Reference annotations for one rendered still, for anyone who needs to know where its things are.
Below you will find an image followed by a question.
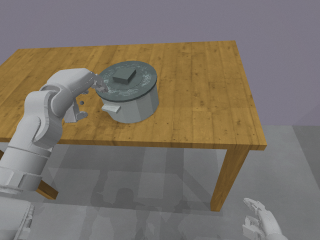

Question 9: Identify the right robot hand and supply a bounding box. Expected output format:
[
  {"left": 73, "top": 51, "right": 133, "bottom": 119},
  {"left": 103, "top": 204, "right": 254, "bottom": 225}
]
[{"left": 242, "top": 198, "right": 283, "bottom": 240}]

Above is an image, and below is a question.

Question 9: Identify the lid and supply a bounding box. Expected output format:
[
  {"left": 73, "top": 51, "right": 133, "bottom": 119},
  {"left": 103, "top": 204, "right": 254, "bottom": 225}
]
[{"left": 95, "top": 60, "right": 157, "bottom": 103}]

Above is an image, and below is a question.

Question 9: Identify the left robot upper arm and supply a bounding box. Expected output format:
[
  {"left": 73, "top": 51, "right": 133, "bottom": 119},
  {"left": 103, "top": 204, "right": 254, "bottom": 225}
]
[{"left": 0, "top": 196, "right": 35, "bottom": 240}]

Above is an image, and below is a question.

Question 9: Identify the table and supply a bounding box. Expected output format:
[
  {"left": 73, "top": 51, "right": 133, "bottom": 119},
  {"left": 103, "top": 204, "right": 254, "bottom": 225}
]
[{"left": 0, "top": 40, "right": 267, "bottom": 212}]

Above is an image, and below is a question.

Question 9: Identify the knob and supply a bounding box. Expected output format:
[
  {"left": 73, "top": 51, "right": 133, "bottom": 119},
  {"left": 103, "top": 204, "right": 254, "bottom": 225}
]
[{"left": 112, "top": 67, "right": 137, "bottom": 83}]

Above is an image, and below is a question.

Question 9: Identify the left robot hand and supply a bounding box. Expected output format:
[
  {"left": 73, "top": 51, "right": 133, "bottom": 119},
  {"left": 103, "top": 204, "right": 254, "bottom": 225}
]
[{"left": 47, "top": 68, "right": 109, "bottom": 123}]

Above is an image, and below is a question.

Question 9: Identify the robot left forearm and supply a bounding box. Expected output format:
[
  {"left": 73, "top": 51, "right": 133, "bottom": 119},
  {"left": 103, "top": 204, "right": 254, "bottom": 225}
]
[{"left": 0, "top": 82, "right": 73, "bottom": 195}]

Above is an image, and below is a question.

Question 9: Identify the pot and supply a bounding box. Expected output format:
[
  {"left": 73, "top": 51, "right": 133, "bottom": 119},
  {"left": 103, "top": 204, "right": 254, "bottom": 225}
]
[{"left": 101, "top": 83, "right": 159, "bottom": 124}]

